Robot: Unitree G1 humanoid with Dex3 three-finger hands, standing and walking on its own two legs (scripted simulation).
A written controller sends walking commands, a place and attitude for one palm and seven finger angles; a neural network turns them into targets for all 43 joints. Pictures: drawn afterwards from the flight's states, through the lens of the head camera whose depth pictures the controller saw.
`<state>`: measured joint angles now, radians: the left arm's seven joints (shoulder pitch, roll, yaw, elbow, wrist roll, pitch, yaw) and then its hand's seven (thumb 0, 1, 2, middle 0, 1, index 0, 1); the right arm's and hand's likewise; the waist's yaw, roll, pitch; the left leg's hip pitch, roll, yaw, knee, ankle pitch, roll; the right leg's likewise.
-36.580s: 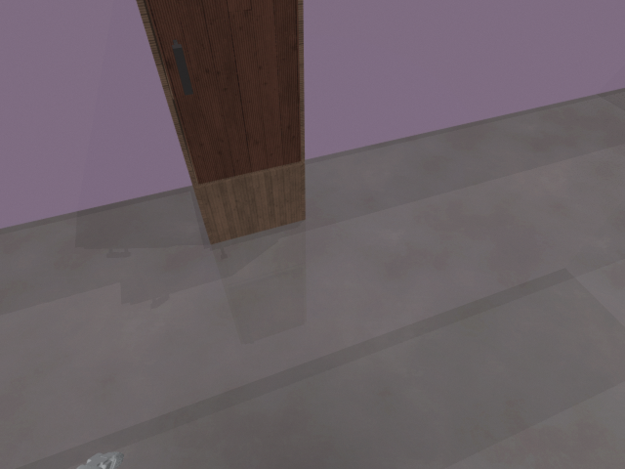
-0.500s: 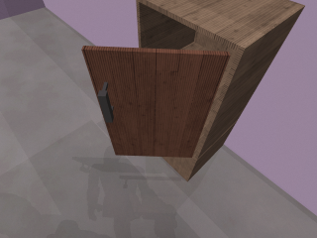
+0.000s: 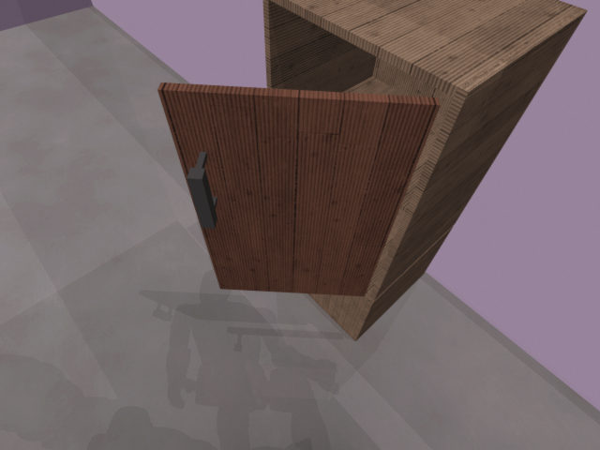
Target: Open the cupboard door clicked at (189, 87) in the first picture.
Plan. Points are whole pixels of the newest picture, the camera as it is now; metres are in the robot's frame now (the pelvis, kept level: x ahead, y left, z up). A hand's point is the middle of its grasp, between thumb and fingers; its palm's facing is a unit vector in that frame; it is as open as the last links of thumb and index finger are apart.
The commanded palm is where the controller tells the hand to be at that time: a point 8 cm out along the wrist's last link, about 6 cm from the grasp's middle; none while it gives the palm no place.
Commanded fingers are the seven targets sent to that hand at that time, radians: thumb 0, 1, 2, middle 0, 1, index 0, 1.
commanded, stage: come to a stop and stand still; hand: left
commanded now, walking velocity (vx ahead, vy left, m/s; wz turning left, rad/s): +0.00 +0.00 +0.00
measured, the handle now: (206, 190) +0.49 +0.20 +0.01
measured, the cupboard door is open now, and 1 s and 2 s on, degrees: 45 45 45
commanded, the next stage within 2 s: look again from close up in 0.48 s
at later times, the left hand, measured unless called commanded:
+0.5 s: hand out of the picture -0.02 +0.23 -0.16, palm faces -0.02 -0.97 -0.24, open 7.4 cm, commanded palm none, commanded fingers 0.00 0.90 0.90 -0.20 -0.30 -0.20 -0.30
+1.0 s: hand out of the picture -0.02 +0.17 -0.17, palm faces -0.02 -0.98 -0.18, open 7.3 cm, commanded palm none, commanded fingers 0.00 0.90 0.90 -0.20 -0.30 -0.20 -0.30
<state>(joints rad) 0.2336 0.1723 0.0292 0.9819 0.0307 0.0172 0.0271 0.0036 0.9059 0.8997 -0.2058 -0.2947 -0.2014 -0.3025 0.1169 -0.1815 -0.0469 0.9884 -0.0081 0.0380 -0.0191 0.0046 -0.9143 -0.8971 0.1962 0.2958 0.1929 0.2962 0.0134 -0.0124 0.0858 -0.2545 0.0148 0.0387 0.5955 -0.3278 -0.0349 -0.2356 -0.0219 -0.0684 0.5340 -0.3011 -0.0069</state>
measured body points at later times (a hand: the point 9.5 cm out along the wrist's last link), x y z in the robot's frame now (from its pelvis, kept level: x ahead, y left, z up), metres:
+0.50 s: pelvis -0.03 +0.04 +0.01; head -0.03 +0.03 +0.45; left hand -0.02 +0.28 -0.15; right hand -0.01 -0.19 -0.15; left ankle -0.02 +0.11 -0.73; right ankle -0.01 -0.12 -0.73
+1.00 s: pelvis -0.02 +0.00 +0.01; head -0.01 +0.01 +0.46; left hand -0.01 +0.22 -0.15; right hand -0.02 -0.22 -0.15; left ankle -0.02 +0.11 -0.73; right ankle -0.01 -0.12 -0.73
